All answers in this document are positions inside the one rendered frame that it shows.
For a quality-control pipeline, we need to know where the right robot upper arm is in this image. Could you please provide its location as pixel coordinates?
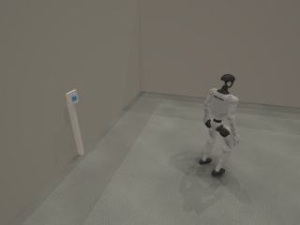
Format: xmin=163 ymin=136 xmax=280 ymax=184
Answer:
xmin=226 ymin=95 xmax=239 ymax=121

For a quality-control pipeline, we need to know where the robot right shin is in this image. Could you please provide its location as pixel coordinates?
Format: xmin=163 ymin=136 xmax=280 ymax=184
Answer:
xmin=215 ymin=148 xmax=232 ymax=172

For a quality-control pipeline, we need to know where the left robot hand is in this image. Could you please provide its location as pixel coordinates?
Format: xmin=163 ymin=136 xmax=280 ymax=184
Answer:
xmin=203 ymin=116 xmax=210 ymax=124

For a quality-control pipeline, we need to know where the panel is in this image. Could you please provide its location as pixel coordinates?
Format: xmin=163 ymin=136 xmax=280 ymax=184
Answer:
xmin=66 ymin=89 xmax=84 ymax=156

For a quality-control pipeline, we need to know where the robot right thigh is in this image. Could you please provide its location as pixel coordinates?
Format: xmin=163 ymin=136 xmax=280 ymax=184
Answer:
xmin=218 ymin=126 xmax=233 ymax=153

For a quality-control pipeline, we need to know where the right robot forearm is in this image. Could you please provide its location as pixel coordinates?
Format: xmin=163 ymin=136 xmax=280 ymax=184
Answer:
xmin=229 ymin=115 xmax=238 ymax=136

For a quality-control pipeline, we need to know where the left robot forearm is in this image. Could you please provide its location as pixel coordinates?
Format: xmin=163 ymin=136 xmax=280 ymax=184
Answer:
xmin=203 ymin=105 xmax=210 ymax=117

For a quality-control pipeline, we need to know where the right robot hand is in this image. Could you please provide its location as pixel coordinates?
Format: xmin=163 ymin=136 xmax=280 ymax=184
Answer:
xmin=232 ymin=135 xmax=241 ymax=146

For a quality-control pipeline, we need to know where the left robot upper arm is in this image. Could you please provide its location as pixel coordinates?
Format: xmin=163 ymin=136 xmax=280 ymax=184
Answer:
xmin=203 ymin=88 xmax=217 ymax=108

